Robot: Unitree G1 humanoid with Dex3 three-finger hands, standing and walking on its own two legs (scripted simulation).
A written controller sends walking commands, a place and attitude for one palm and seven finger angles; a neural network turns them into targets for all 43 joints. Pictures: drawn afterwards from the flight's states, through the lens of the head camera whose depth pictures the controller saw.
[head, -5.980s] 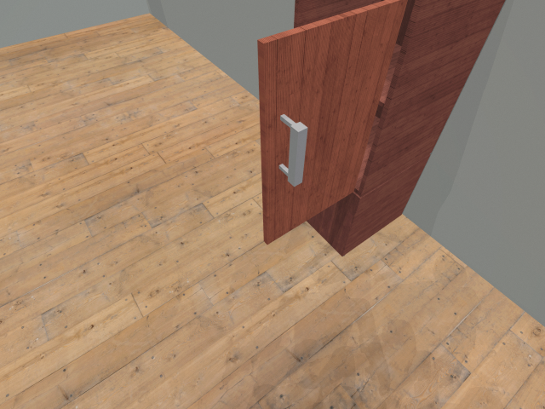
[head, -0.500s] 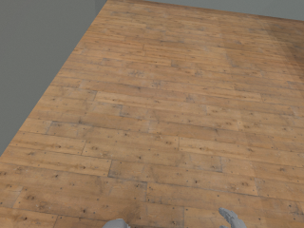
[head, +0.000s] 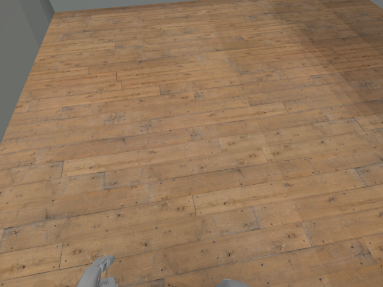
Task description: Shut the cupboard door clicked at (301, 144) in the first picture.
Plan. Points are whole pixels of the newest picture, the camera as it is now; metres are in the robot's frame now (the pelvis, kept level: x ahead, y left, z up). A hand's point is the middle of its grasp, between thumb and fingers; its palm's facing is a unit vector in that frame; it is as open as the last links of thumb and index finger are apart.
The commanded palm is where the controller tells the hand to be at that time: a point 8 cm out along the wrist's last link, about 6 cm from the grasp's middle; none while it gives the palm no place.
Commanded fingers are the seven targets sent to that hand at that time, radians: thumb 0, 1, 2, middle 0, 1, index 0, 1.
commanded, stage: walk to a spot facing it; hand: left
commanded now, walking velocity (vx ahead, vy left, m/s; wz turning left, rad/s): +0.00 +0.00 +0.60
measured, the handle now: out of the picture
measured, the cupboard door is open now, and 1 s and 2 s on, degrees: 90 90 90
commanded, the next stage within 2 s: none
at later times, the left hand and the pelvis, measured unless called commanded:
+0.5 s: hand out of the picture +0.13 +0.22 -0.18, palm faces +0.27 -0.94 -0.21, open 7.3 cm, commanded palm none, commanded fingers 0.00 0.90 0.90 -0.20 -0.30 -0.20 -0.30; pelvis +0.12 +0.01 +0.00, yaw +16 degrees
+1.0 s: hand out of the picture +0.12 +0.13 -0.14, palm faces +0.53 -0.80 -0.28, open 7.4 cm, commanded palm none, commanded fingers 0.00 0.90 0.90 -0.20 -0.30 -0.20 -0.30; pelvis +0.18 -0.07 +0.02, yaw +35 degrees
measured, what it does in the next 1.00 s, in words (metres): walks ahead, turning left: left foot, then right foot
